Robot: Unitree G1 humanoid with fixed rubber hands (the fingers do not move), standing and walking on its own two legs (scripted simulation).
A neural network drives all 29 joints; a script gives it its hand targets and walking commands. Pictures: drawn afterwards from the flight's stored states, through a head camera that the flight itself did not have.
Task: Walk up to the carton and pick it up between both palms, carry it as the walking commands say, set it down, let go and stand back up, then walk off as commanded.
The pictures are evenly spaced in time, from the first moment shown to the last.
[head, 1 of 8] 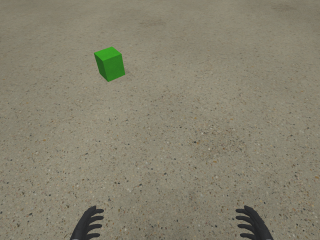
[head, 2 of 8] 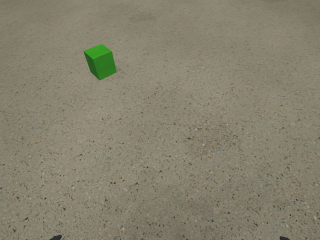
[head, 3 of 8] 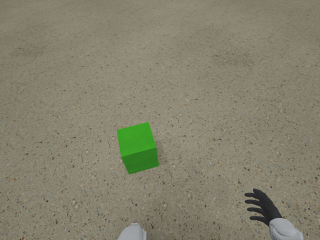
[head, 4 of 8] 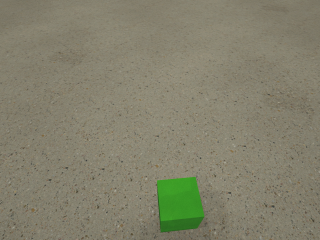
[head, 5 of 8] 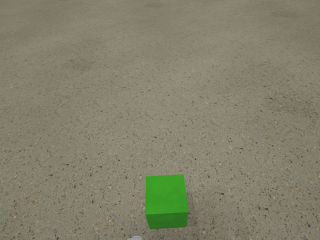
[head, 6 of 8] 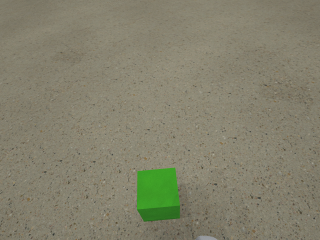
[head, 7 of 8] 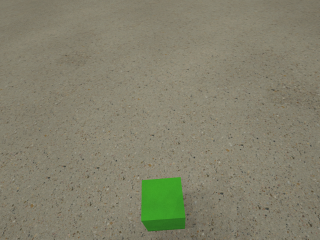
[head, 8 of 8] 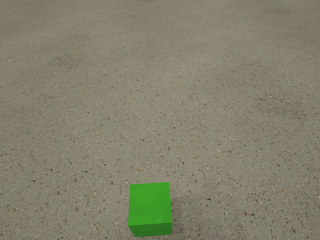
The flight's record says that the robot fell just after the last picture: no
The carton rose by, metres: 0.00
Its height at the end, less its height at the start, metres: +0.00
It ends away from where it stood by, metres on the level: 0.00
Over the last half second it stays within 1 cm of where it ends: yes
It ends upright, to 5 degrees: yes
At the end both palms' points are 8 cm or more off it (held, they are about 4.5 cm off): yes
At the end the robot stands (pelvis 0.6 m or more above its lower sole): yes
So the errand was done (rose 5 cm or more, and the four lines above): no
